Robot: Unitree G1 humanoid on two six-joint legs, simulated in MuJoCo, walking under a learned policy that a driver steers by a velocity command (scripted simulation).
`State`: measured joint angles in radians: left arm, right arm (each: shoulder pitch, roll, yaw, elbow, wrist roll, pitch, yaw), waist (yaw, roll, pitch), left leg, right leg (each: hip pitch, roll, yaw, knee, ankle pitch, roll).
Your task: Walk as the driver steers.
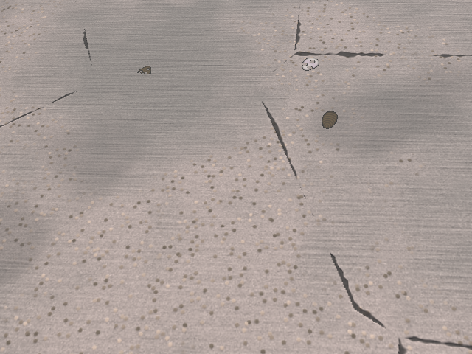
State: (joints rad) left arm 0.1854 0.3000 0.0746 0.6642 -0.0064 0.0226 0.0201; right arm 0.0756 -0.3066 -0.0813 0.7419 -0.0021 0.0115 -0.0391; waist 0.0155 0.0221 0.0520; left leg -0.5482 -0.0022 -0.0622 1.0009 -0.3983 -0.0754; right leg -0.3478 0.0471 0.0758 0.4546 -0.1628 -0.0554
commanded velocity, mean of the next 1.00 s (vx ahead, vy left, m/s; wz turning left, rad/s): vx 0.21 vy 0.00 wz -0.26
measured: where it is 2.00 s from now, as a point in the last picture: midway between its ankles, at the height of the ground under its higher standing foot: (299, 245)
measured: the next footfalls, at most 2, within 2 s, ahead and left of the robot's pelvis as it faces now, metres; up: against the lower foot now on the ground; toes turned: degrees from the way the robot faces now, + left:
left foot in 0.22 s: +0.08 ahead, +0.15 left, +0.00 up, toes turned -14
right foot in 0.60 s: +0.01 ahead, -0.09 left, +0.00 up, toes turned -13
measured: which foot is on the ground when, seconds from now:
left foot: up 0.00-0.20, down 0.22-0.60, up 0.62-1.00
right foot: down 0.00-0.22, up 0.24-0.58, down 0.60-1.00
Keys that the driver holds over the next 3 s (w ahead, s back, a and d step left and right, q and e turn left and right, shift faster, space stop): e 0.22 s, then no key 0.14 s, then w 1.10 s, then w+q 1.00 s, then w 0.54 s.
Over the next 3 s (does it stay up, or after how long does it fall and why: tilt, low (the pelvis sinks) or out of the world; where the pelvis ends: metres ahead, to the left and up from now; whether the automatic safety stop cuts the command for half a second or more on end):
stays up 1.26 -0.01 0.00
